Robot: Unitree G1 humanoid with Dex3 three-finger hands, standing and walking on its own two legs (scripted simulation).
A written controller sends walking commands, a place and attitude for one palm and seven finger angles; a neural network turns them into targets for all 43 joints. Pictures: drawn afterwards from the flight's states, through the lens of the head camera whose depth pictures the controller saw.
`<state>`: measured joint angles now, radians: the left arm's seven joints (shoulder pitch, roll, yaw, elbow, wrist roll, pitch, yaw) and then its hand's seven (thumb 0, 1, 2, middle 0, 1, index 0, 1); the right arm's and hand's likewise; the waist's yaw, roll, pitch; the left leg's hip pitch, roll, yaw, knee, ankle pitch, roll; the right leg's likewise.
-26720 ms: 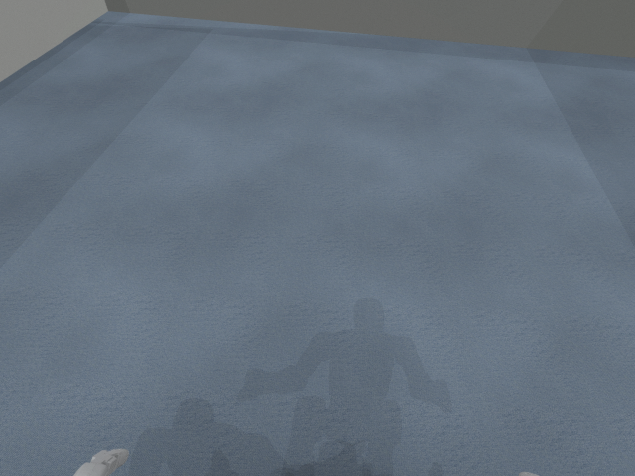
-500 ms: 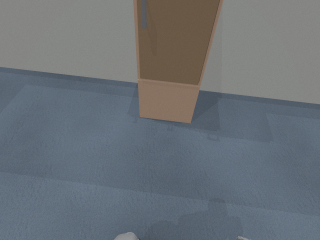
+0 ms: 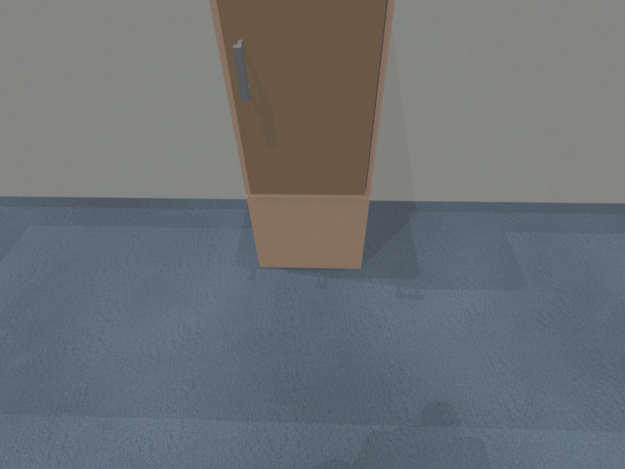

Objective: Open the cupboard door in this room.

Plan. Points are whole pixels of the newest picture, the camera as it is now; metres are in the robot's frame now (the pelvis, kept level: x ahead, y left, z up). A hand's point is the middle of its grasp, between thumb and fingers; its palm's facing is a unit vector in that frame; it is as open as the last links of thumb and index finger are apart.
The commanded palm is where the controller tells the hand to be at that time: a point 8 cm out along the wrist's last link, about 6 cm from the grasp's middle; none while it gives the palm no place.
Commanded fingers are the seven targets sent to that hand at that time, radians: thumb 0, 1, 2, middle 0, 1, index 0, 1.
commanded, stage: stand and wait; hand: left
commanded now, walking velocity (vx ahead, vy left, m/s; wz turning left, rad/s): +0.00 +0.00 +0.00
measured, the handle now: (242, 70) +0.97 +0.22 +0.08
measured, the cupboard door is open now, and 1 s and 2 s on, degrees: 0 0 0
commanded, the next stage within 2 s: look at it before walking up in 0.86 s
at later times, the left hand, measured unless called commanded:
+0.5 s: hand out of the picture +0.00 +0.12 -0.17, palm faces +0.06 -0.99 -0.15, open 7.4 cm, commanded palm none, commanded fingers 0.00 0.90 0.90 -0.20 -0.30 -0.20 -0.30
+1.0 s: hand out of the picture +0.02 +0.14 -0.17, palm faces +0.05 -0.98 -0.17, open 7.4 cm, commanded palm none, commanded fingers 0.00 0.90 0.90 -0.20 -0.30 -0.20 -0.30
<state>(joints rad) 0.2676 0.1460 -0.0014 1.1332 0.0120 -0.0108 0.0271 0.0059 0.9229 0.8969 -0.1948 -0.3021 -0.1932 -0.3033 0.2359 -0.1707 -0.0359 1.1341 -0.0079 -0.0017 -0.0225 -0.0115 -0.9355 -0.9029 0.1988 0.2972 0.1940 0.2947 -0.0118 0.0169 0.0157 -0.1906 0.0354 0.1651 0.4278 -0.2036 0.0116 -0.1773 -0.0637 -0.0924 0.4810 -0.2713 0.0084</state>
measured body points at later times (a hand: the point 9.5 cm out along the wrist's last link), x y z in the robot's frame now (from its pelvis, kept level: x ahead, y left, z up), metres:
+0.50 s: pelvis +0.03 -0.02 +0.00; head +0.04 -0.03 +0.45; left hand +0.00 +0.18 -0.16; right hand +0.01 -0.23 -0.16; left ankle +0.02 +0.11 -0.74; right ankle -0.01 -0.12 -0.74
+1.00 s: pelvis +0.04 -0.02 +0.00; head +0.06 -0.02 +0.45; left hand +0.02 +0.19 -0.16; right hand +0.03 -0.23 -0.16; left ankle +0.02 +0.11 -0.74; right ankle -0.01 -0.12 -0.74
